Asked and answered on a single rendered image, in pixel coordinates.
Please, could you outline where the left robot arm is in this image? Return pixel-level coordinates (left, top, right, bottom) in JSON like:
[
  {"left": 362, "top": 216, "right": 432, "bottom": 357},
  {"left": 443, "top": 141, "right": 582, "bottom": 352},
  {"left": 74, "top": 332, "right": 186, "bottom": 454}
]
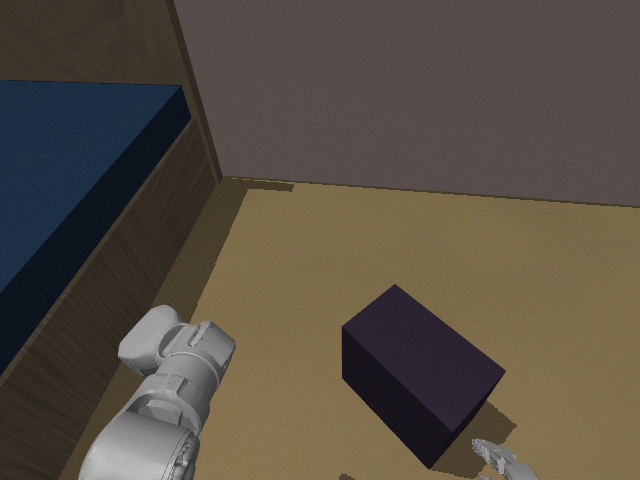
[{"left": 78, "top": 320, "right": 236, "bottom": 480}]

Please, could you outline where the left robot hand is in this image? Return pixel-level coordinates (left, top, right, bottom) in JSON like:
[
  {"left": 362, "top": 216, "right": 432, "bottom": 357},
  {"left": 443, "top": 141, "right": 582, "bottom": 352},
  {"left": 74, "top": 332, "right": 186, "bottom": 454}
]
[{"left": 118, "top": 304, "right": 187, "bottom": 377}]

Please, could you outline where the right robot hand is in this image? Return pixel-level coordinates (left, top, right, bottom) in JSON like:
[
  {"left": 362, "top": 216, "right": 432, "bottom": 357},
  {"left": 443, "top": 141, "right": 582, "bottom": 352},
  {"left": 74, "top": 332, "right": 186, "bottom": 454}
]
[{"left": 472, "top": 438, "right": 539, "bottom": 480}]

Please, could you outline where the bed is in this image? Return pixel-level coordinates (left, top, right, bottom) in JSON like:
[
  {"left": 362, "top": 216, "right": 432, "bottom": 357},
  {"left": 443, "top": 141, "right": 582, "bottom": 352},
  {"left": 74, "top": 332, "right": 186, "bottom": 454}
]
[{"left": 0, "top": 0, "right": 223, "bottom": 480}]

